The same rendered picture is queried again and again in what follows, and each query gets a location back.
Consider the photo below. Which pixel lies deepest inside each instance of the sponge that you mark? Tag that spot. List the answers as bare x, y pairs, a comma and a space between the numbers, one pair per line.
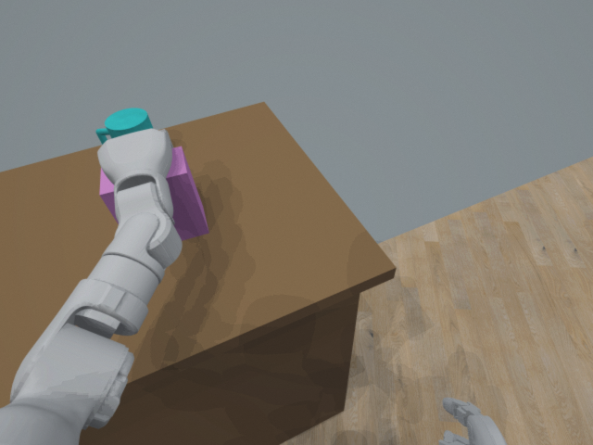
188, 212

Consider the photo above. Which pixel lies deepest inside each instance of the table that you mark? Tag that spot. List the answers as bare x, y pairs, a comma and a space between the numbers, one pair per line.
249, 335

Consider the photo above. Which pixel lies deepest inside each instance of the robot right hand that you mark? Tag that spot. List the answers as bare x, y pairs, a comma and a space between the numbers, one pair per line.
482, 430

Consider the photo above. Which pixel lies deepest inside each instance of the robot left upper arm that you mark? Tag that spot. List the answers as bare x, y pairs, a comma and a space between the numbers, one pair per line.
77, 383

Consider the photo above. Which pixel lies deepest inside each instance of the robot left hand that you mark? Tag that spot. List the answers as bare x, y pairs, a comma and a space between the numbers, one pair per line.
148, 149

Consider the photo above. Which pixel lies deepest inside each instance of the robot left forearm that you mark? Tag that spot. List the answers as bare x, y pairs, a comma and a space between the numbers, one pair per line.
114, 297

